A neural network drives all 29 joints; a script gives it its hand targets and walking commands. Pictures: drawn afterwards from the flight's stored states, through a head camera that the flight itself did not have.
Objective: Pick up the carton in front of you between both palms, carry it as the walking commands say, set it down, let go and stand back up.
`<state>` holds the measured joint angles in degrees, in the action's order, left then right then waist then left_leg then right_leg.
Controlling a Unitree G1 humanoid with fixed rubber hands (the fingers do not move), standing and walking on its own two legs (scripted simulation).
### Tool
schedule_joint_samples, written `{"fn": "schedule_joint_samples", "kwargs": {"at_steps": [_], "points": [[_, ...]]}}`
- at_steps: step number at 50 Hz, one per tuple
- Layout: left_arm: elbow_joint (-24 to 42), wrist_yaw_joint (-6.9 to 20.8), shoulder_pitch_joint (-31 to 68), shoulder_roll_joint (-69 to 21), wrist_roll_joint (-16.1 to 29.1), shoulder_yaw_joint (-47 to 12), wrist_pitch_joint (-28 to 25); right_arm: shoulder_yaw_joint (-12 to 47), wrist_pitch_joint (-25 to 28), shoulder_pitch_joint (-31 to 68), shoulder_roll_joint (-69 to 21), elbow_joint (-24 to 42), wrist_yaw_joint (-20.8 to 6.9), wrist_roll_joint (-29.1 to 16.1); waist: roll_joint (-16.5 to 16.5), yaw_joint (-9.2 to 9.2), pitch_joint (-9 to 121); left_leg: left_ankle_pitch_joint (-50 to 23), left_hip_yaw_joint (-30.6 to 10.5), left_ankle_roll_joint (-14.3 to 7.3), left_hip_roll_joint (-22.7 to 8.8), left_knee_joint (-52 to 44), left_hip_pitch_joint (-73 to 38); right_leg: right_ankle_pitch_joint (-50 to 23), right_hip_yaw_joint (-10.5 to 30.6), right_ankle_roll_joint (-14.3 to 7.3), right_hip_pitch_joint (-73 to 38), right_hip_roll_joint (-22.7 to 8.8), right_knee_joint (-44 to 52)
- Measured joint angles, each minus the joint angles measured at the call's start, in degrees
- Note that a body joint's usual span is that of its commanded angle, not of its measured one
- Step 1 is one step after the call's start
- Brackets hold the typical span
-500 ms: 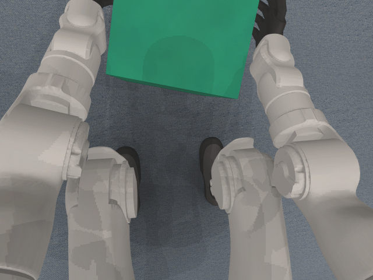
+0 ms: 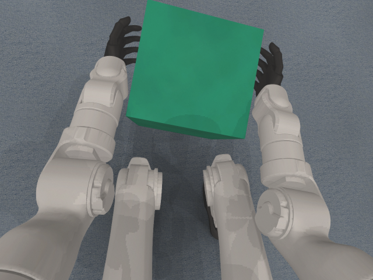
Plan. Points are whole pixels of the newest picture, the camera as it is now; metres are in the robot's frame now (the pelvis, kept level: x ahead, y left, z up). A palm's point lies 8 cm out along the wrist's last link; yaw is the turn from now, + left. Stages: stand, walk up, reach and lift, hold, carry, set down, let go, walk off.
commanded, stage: reach and lift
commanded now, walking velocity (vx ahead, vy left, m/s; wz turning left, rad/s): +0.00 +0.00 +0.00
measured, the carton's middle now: (188, 87) +0.49 -0.02 -0.16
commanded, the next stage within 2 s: none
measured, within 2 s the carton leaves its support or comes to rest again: neither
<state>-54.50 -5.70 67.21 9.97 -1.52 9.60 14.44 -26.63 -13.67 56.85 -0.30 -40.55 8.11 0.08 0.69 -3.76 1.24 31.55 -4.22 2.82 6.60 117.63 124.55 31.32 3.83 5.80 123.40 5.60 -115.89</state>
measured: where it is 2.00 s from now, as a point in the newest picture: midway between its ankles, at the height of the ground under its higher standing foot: (178, 221)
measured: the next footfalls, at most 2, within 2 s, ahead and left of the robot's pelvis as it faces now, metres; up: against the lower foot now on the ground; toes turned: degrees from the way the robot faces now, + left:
none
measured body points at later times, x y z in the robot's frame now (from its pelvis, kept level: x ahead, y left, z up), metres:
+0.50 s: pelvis +0.02 +0.00 +0.12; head +0.24 +0.01 +0.52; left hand +0.49 +0.13 +0.06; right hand +0.46 -0.17 +0.07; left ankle +0.11 +0.12 -0.38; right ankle +0.12 -0.14 -0.38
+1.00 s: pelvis +0.08 +0.00 +0.27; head +0.18 +0.00 +0.71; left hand +0.44 +0.14 +0.22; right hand +0.44 -0.16 +0.23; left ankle +0.11 +0.12 -0.38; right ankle +0.12 -0.14 -0.38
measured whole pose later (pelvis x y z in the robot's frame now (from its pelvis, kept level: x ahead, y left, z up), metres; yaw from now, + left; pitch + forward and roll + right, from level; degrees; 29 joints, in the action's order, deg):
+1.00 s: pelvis +0.08 +0.00 +0.27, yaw +1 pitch +23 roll +0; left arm -39.1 -4.7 27.7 -4.4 -9.0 16.5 15.1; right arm -20.6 -15.6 25.9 -7.1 -34.7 3.6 9.0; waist -0.2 -2.3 12.7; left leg 25.2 -7.2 1.1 5.7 62.5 60.5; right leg 24.9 7.4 2.4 60.5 4.6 -62.0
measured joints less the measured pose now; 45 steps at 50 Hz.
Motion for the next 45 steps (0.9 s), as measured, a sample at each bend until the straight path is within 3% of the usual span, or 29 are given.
{"fn": "schedule_joint_samples", "kwargs": {"at_steps": [5, 10, 23, 45], "points": [[-0.46, 1.30, -1.57, -2.83, -6.07, 6.28, 1.23, -3.75, -1.98, -1.05, -1.96, 0.12, -1.79, 6.50, -1.23, 0.07, 4.71, -1.49, -0.49, -0.14, 0.48, -6.32, -3.22, -1.34, 0.29, -0.31, -3.25, 0.10, 6.24], [1.64, 1.91, -3.87, -4.92, -8.83, 9.30, 1.58, -4.35, -3.05, -2.59, -2.67, 1.88, -2.87, 8.89, -1.54, 0.26, 7.15, -2.53, -0.48, -0.27, 0.54, -11.56, -6.47, -2.46, 1.04, -0.32, -6.25, 0.39, 11.22], [11.34, 1.23, -15.81, -7.99, -6.29, 7.28, 3.55, 0.57, -4.82, -11.33, -3.99, 7.29, -2.69, 6.83, -0.94, 0.87, 10.67, -2.09, -1.05, -0.22, 0.32, -21.80, -18.75, -2.25, 1.89, -1.25, -17.95, 0.55, 21.00], [13.62, 0.98, -34.96, -13.32, -7.30, 7.42, 0.95, 4.62, -2.31, -27.15, -6.35, 5.18, -4.08, 8.59, -0.98, 1.30, 12.19, -4.75, -2.62, -1.47, -0.57, -48.03, -55.01, -4.88, 3.28, -3.02, -53.98, -0.56, 46.95]]}}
